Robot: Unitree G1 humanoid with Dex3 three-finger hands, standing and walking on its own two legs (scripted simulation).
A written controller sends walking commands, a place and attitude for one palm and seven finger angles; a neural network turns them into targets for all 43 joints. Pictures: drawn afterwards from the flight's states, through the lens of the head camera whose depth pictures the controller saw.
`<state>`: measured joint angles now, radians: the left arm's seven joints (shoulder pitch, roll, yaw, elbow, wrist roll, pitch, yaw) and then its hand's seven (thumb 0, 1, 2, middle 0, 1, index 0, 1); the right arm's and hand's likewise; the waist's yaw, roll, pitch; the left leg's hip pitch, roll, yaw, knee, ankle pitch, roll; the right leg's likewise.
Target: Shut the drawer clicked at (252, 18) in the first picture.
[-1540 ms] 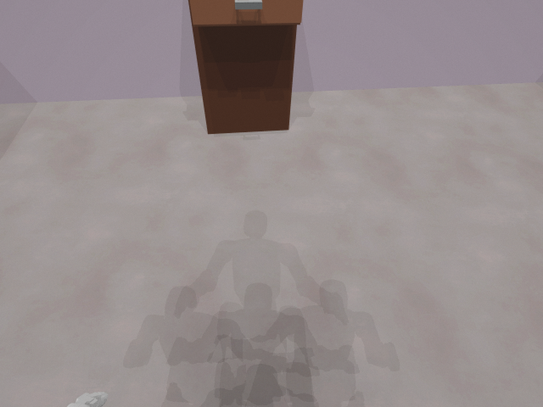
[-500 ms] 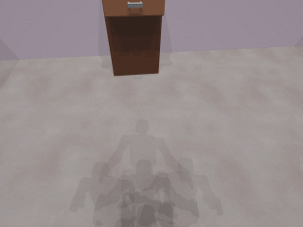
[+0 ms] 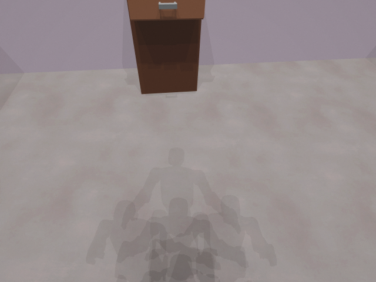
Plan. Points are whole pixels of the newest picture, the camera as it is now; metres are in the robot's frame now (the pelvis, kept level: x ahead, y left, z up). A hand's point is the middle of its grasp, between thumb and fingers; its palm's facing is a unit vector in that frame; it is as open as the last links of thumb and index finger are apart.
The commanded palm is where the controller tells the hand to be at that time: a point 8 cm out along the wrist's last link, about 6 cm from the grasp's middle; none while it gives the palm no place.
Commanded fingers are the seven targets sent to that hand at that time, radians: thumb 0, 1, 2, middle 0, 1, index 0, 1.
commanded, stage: walk to a spot facing it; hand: left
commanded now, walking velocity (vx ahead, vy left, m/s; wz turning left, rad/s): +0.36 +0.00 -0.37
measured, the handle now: (167, 4) +1.52 +0.21 +0.02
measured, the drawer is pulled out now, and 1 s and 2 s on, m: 0.21 0.21 0.21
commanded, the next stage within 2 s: none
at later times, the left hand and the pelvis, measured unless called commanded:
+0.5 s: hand out of the picture +0.04 +0.15 -0.18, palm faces -0.01 -0.98 -0.18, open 7.3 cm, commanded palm none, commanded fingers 0.00 0.90 0.90 -0.20 -0.30 -0.20 -0.30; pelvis +0.11 -0.02 -0.01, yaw -6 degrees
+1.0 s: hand (144, 179) +0.45 +0.17 -0.17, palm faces -0.24 -0.95 -0.21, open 7.4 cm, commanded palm none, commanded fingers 0.00 0.90 0.90 -0.20 -0.30 -0.20 -0.30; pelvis +0.31 +0.01 -0.01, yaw -16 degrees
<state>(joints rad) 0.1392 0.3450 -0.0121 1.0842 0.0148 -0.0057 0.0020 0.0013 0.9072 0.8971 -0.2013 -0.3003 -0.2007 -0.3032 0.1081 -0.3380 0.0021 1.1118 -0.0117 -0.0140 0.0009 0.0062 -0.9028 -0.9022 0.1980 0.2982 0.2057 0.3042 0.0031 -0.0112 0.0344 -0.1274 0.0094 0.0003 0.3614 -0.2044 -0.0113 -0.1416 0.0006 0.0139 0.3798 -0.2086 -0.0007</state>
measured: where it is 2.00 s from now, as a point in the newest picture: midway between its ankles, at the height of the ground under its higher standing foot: (215, 194)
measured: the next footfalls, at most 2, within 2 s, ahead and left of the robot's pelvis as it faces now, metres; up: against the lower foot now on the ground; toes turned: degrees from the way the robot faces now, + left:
left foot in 0.68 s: +0.34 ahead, +0.11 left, +0.00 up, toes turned -2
right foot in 1.12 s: +0.45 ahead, -0.17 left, +0.00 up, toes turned -26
